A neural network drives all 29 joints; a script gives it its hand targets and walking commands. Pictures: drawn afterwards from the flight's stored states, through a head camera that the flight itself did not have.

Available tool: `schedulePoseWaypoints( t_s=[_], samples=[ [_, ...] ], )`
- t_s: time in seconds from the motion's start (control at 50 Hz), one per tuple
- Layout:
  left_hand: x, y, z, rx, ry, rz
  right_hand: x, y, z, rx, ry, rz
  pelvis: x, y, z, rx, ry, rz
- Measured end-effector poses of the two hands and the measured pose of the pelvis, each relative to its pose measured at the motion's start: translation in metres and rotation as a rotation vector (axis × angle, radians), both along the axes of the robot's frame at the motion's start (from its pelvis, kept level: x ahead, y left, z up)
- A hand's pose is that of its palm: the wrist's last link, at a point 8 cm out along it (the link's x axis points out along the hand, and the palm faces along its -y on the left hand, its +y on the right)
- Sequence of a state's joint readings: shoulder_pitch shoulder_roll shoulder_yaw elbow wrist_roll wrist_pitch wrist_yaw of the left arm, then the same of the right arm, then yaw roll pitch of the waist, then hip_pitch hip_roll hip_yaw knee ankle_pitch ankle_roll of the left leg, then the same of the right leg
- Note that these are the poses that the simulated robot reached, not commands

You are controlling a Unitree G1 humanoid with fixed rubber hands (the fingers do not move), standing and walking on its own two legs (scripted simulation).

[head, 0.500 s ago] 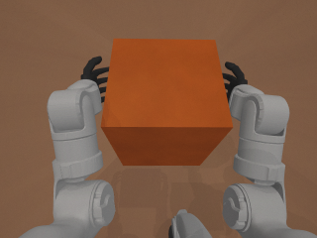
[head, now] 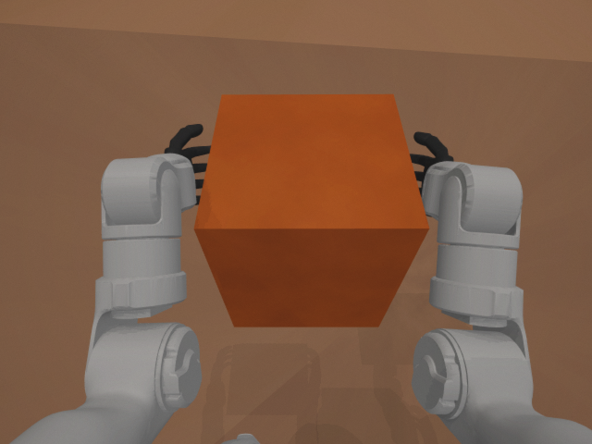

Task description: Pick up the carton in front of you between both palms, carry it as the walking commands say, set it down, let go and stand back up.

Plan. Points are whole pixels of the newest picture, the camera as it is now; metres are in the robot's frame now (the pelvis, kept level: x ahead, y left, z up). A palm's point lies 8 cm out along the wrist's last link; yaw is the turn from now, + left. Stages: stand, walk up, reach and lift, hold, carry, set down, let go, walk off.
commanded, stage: carry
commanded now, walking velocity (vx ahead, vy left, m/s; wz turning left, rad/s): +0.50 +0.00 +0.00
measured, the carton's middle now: (306, 220) +0.39 +0.02 +0.11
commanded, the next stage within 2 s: none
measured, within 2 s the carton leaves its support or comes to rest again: neither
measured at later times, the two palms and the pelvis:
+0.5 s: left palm (238, 45) +0.67 +0.15 +0.21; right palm (419, 46) +0.70 -0.15 +0.21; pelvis +0.30 -0.02 +0.05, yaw +0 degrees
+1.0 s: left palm out of the picture +0.99 +0.13 +0.25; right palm out of the picture +0.95 -0.16 +0.24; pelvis +0.58 +0.02 +0.10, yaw -1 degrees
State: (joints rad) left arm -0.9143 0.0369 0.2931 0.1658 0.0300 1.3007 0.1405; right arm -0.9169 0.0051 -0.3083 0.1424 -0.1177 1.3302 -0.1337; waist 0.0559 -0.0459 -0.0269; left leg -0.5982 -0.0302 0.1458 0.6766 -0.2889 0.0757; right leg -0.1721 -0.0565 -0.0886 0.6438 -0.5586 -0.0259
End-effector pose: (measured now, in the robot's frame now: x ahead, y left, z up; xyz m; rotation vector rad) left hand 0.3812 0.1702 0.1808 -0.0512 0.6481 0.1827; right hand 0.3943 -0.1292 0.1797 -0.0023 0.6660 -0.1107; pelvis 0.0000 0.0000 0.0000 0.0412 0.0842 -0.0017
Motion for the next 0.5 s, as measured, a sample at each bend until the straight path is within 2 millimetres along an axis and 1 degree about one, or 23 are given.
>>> schedulePoseWaypoints(
  t_s=[0.04,0.08,0.12,0.16,0.22,0.26,0.32,0.38,0.42,0.5],
  samples=[
    [0.031,-0.009,-0.005,-0.003,0.034,-0.048,0.015,-0.009,-0.006,-0.021,0.033,-0.036,0.024,0.007,0.005,-0.007,-0.006,0.001],
    [0.058,-0.020,-0.008,-0.007,0.075,-0.091,0.026,-0.018,-0.013,-0.006,0.074,-0.060,0.045,0.012,0.014,-0.021,-0.005,0.002],
    [0.084,-0.031,-0.007,-0.003,0.097,-0.121,0.039,-0.027,-0.014,-0.008,0.097,-0.092,0.065,0.016,0.024,-0.034,-0.002,-0.002],
    [0.109,-0.040,-0.003,-0.010,0.094,-0.142,0.056,-0.035,-0.011,-0.004,0.094,-0.120,0.086,0.017,0.031,-0.046,0.001,-0.007],
    [0.147,-0.049,0.007,-0.025,0.059,-0.152,0.089,-0.044,0.002,0.002,0.058,-0.147,0.120,0.016,0.038,-0.058,0.007,-0.011],
    [0.172,-0.052,0.016,-0.031,0.028,-0.148,0.116,-0.048,0.012,0.006,0.026,-0.150,0.145,0.013,0.040,-0.062,0.011,-0.011],
    [0.211,-0.053,0.028,-0.024,-0.012,-0.130,0.164,-0.050,0.025,0.015,-0.013,-0.134,0.188,0.005,0.039,-0.067,0.014,-0.012],
    [0.248,-0.050,0.034,0.005,-0.029,-0.096,0.216,-0.049,0.030,0.017,-0.030,-0.085,0.234,-0.007,0.032,-0.083,-0.002,0.002],
    [0.266,-0.043,0.033,0.026,-0.003,-0.062,0.248,-0.042,0.030,0.022,-0.004,-0.041,0.259,-0.014,0.036,-0.083,-0.007,0.005],
    [0.293,-0.021,0.029,0.028,0.072,0.004,0.303,-0.019,0.032,0.016,0.071,0.034,0.302,-0.023,0.055,-0.054,0.001,0.006]
  ],
)
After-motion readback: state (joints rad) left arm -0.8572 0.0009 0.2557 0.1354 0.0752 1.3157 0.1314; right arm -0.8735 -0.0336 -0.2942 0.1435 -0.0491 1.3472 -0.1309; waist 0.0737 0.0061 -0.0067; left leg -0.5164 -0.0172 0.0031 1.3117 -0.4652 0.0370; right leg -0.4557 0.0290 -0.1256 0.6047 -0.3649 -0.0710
